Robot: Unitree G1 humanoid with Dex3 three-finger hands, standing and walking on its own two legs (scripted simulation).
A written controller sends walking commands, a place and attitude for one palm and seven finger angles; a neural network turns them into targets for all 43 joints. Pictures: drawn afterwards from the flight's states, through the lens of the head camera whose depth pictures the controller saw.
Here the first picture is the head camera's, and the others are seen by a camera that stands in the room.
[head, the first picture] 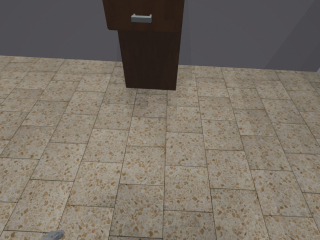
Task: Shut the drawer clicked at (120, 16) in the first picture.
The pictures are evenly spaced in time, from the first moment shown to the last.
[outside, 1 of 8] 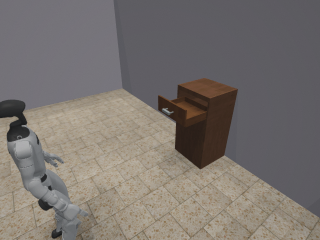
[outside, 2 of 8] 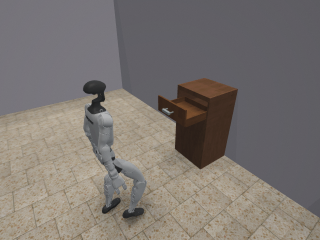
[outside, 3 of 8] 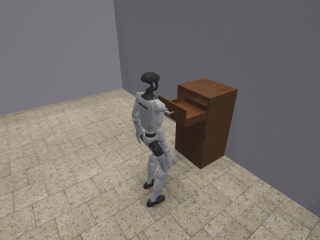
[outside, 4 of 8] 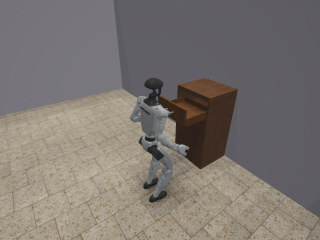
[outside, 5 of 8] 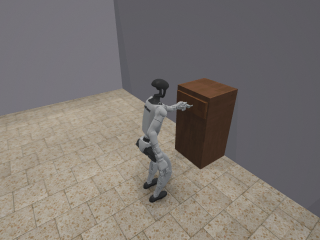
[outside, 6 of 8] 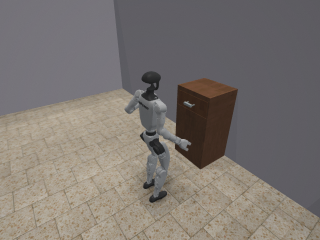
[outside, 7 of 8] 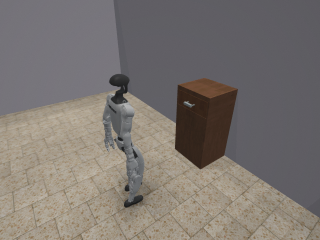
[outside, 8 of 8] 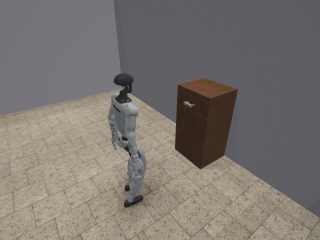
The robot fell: no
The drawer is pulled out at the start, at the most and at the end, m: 0.30 0.30 0.00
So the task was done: yes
